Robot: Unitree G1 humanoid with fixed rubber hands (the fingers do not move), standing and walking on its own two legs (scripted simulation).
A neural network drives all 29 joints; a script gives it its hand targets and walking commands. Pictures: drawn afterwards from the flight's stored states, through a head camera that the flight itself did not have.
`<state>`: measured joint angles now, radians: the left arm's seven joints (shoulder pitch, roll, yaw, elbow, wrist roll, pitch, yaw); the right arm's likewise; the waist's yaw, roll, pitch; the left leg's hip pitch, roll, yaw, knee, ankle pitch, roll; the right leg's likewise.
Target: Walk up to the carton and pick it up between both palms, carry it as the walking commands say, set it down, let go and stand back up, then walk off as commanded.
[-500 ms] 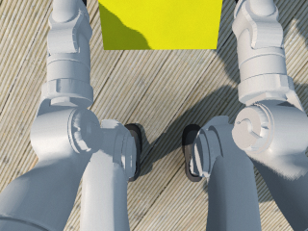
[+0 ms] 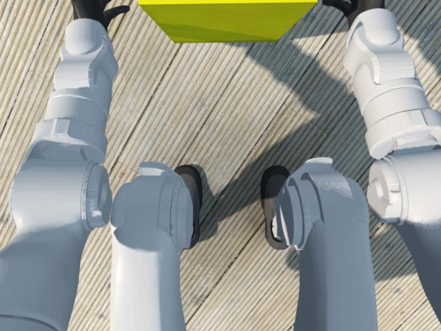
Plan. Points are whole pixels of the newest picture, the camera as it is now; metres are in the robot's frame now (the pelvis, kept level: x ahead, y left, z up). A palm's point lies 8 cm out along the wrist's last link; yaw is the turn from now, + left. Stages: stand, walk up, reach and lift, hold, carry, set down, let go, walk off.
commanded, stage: set down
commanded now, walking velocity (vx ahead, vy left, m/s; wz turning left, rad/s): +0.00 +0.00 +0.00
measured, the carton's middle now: out of the picture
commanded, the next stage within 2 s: let go in 1.58 s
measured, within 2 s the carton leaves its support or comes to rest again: neither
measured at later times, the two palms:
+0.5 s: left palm out of the picture +0.53 +0.20 -0.10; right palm out of the picture +0.54 -0.18 -0.10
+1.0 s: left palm out of the picture +0.53 +0.21 +0.05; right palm out of the picture +0.54 -0.20 +0.05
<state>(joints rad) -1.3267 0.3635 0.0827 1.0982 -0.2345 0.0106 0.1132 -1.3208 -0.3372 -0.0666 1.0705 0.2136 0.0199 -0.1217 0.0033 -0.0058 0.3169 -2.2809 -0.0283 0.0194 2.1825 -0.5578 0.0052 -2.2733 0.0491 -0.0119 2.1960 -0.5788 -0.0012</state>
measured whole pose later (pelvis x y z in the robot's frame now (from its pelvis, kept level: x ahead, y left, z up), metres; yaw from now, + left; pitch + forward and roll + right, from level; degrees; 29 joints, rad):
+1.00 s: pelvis +0.02 +0.00 +0.15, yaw +0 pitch +47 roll +0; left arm -1.11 0.31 0.24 0.83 -0.10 0.16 0.05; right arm -1.11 -0.30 -0.22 0.83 0.09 0.17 -0.05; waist 0.00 0.00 -0.05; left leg -1.98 -0.04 -0.01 1.64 -0.48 0.00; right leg -1.97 0.05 0.00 1.64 -0.49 0.00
